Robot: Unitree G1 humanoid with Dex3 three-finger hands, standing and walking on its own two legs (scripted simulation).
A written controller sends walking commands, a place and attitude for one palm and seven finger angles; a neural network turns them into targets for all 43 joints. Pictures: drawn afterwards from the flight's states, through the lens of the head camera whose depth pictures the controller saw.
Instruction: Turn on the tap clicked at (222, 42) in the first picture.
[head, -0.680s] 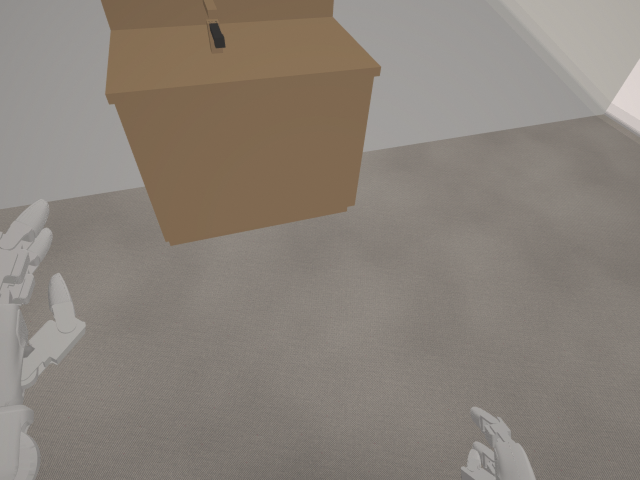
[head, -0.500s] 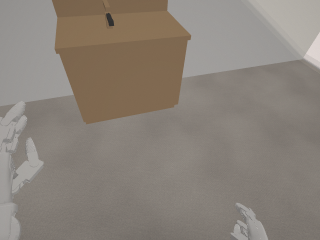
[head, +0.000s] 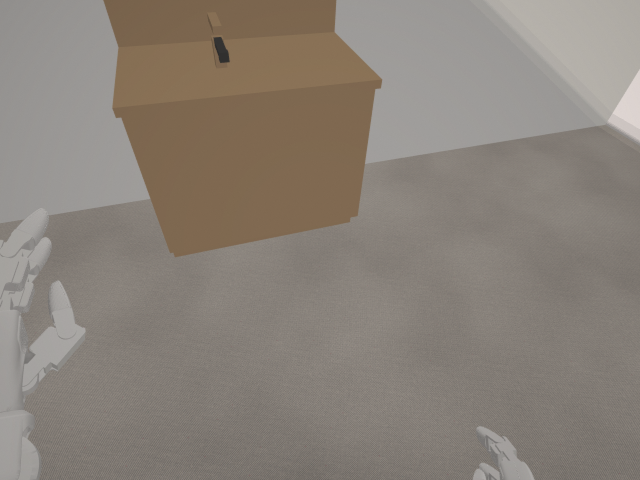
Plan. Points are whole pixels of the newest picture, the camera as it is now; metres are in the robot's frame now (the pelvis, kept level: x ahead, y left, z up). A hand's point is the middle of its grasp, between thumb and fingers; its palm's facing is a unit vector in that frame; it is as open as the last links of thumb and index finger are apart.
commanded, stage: walk to a spot facing it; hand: left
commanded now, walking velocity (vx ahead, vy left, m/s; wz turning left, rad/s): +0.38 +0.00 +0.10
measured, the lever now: (223, 56) +1.21 +0.36 +0.03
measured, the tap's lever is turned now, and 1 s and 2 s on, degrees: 0 0 0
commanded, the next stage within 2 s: turn to face it in 1.06 s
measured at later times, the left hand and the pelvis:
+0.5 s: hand (136, 209) +0.35 +0.24 +0.18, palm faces +0.38 -0.82 -0.43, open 7.5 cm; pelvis +0.13 +0.01 +0.00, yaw +1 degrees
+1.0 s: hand (192, 138) +0.50 +0.21 +0.19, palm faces +0.49 -0.73 -0.48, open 7.4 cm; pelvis +0.32 -0.05 +0.00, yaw +8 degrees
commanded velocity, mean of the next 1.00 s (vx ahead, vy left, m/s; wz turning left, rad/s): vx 0.37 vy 0.00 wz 0.16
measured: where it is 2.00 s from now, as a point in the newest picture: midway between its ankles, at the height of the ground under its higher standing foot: (337, 412)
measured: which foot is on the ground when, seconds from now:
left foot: down 0.00-0.66, up 0.68-1.00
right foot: down 0.00-0.30, up 0.32-0.62, down 0.64-1.00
